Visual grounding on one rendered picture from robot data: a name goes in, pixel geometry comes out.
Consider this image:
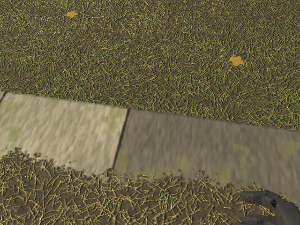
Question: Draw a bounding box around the robot right hand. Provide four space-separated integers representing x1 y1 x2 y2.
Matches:
235 189 300 225

